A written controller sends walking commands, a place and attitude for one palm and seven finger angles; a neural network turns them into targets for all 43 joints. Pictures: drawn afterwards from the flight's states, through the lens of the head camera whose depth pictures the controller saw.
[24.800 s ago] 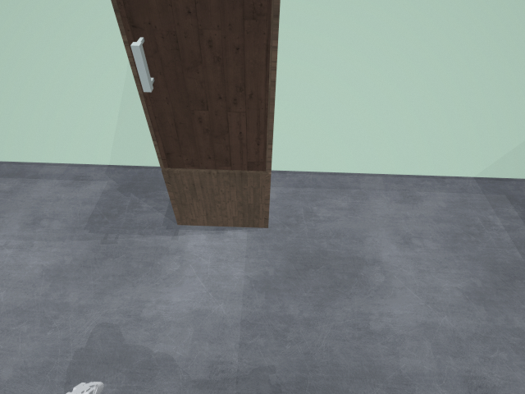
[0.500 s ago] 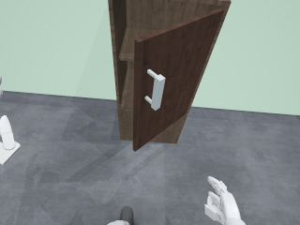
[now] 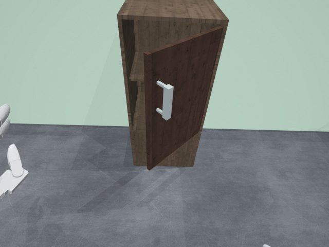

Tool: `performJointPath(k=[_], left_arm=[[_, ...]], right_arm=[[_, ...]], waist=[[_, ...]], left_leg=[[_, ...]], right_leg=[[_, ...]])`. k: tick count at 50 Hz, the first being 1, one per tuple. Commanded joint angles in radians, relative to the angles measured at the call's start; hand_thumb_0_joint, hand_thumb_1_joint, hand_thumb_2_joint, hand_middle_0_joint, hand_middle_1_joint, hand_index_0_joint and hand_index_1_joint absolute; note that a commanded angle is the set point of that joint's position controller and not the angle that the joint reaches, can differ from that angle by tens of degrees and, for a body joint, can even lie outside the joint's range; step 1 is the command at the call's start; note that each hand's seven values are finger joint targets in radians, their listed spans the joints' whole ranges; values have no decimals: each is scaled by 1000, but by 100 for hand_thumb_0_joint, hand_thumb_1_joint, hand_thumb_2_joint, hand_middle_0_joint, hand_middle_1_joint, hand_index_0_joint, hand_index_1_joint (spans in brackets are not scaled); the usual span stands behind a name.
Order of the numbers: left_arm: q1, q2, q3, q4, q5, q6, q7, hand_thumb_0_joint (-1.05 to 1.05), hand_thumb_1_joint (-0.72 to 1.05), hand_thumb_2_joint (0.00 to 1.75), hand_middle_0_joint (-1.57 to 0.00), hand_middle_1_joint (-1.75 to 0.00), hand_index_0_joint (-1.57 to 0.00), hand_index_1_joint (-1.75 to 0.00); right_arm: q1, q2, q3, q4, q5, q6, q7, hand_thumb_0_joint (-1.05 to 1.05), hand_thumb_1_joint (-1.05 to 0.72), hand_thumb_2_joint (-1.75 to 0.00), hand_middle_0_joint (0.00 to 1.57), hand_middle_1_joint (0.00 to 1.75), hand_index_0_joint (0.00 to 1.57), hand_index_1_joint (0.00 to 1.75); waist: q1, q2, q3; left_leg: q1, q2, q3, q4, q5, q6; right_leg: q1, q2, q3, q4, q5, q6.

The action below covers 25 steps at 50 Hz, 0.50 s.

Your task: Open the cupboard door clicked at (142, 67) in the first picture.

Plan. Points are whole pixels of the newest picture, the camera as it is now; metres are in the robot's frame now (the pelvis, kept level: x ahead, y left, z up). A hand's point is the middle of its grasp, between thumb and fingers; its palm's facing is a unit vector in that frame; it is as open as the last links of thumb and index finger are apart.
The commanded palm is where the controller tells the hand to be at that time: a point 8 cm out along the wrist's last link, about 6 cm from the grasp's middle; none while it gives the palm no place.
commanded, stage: stop stepping back and stand still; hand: left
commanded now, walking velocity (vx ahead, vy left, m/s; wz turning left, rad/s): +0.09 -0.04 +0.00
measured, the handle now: (163, 100) +0.58 +0.05 +0.06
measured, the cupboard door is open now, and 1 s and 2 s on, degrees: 44 44 44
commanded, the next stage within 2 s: let the arm hang, fingers relaxed in 0.20 s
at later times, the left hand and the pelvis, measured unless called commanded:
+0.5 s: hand out of the picture +0.15 +0.23 -0.10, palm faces +0.13 -0.93 -0.33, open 7.4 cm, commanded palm none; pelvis +0.01 +0.00 -0.01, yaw +4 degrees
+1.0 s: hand out of the picture -0.05 +0.19 -0.16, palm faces +0.09 -0.97 -0.21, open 7.3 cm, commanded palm none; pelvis +0.00 +0.02 +0.01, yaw +3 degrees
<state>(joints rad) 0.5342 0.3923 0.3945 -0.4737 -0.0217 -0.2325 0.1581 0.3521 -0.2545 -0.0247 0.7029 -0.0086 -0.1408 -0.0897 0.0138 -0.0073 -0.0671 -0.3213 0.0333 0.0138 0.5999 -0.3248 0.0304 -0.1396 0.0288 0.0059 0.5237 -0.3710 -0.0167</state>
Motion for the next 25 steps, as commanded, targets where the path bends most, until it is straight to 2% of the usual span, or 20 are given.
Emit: performJointPath(k=[1,3,4,8,9,10,11,12,13,14,15,16,17,19,20,21,22,23,24,25], left_arm=[[-154,183,118,-150,-10,-44,26,0,90,90,-20,-30,-20,-30],[-122,194,128,-186,-12,-45,11,0,90,90,-20,-30,-20,-30],[-128,194,128,-224,-7,-47,9,0,90,90,-20,-30,-20,-30],[-16,188,142,-248,-3,-29,13,0,90,90,-20,-30,-20,-30],[2,198,158,-240,-4,-28,14,0,90,90,-20,-30,-20,-30],[35,227,186,-200,-8,-20,15,0,90,90,-20,-30,-20,-30],[52,205,169,-170,-20,-9,11,0,90,90,-20,-30,-20,-30],[10,200,163,-177,-27,-16,14,0,90,90,-20,-30,-20,-30],[-26,206,166,-177,-24,-33,17,0,90,90,-20,-30,-20,-30],[-50,208,168,-163,-19,-45,20,0,90,90,-20,-30,-20,-30],[-158,-11,-244,564,81,135,-106,0,90,90,-20,-30,-20,-30],[-106,-44,-234,592,75,200,-138,0,90,90,-20,-30,-20,-30],[-110,-71,-250,636,64,216,-145,0,90,90,-20,-30,-20,-30],[-151,-63,-278,754,59,219,-146,0,90,90,-20,-30,-20,-30],[-183,-57,-287,827,58,217,-142,0,90,90,-20,-30,-20,-30],[-186,-53,-295,888,53,215,-142,0,90,90,-20,-30,-20,-30],[-199,-45,-304,949,51,216,-140,0,90,90,-20,-30,-20,-30],[-196,-50,-313,997,47,219,-137,0,90,90,-20,-30,-20,-30],[-214,-67,-325,1043,48,226,-129,0,90,90,-20,-30,-20,-30],[-231,-72,-333,1095,44,231,-128,0,90,90,-20,-30,-20,-30]], right_arm=[[-189,-118,-36,-204,14,-65,-17,0,-90,-90,20,30,20,30],[-202,-82,-23,-185,1,-68,-8,0,-90,-90,20,30,20,30],[-208,-73,-19,-185,-5,-75,-3,0,-90,-90,20,30,20,30],[-224,-70,-11,-199,-5,-75,17,0,-90,-90,20,30,20,30],[-222,-65,-12,-205,-3,-67,19,0,-90,-90,20,30,20,30],[-219,-62,-20,-208,-1,-59,22,0,-90,-90,20,30,20,30],[-216,-52,-28,-209,4,-44,25,0,-90,-90,20,30,20,30],[-214,-56,-27,-203,5,-39,28,0,-90,-90,20,30,20,30],[-207,-50,-16,-192,3,-41,28,0,-90,-90,20,30,20,30],[-201,-40,-7,-183,3,-43,27,0,-90,-90,20,30,20,30],[-275,-106,-58,38,-16,-77,117,0,-90,-90,20,30,20,30],[-182,-66,-47,5,7,20,108,0,-90,-90,20,30,20,30],[-169,-14,-20,-13,8,71,105,0,-90,-90,20,30,20,30],[-160,-24,-13,-30,-10,110,103,0,-90,-90,20,30,20,30],[-151,-33,-20,-19,-18,119,103,0,-90,-90,20,30,20,30],[-148,-43,-20,-11,-26,125,100,0,-90,-90,20,30,20,30],[-128,-62,-24,9,-34,125,95,0,-90,-90,20,30,20,30],[-110,-93,-25,33,-40,124,87,0,-90,-90,20,30,20,30],[-104,-109,-22,66,-41,129,82,0,-90,-90,20,30,20,30],[-128,-118,-15,84,-36,132,75,0,-90,-90,20,30,20,30]], waist=[[-18,159,44],[-39,229,67],[-37,200,88],[-12,182,37],[-13,120,24],[-12,-30,31],[-11,-196,65],[-18,-186,82],[-28,-100,60],[-28,-72,36],[-61,-52,51],[-39,-35,25],[-28,-84,47],[-23,-271,64],[-27,-312,49],[-26,-299,26],[-35,-262,-16],[-32,-188,-66],[-27,-91,-83],[-22,62,-53]], left_leg=[[205,184,-294,-215,107,99],[43,228,-393,-381,-200,129],[-6,232,-387,-400,-241,138],[-99,142,-162,-289,-186,63],[-117,92,-99,-210,-164,33],[-147,21,-31,-46,-133,-1],[-199,-29,0,186,-66,-25],[-243,-26,-20,336,-72,-34],[-258,-13,-38,369,-80,-39],[-240,7,-40,294,-84,-39],[-280,72,-23,348,-100,-18],[-187,9,7,283,-114,-32],[-184,-22,53,212,-81,-34],[-126,-49,69,105,-54,-24],[-88,-44,67,48,0,-17],[-29,-46,49,-3,91,-4],[63,-15,4,-43,348,20],[179,53,-50,-30,584,50],[221,103,-88,-30,645,69],[224,139,-128,-49,704,84]], right_leg=[[-255,-8,2,106,51,13],[-197,2,-29,235,-120,26],[-180,-11,-25,238,-116,22],[35,-9,-55,-30,2,5],[61,-29,-6,-106,6,-14],[20,-107,171,-196,-95,-58],[-35,-252,424,-310,-139,-125],[-21,-315,458,-310,78,-166],[34,-319,398,-249,333,-177],[91,-310,308,-179,549,-171],[-4,-371,109,-33,757,-153],[-23,-273,101,9,804,-144],[-4,-242,43,3,820,-126],[8,-220,20,9,882,-106],[25,-219,10,20,886,-94],[30,-211,10,41,922,-70],[15,-196,5,91,917,-34],[-40,-171,-9,133,814,1],[-69,-134,-11,109,561,17],[-99,-109,-16,94,370,22]])
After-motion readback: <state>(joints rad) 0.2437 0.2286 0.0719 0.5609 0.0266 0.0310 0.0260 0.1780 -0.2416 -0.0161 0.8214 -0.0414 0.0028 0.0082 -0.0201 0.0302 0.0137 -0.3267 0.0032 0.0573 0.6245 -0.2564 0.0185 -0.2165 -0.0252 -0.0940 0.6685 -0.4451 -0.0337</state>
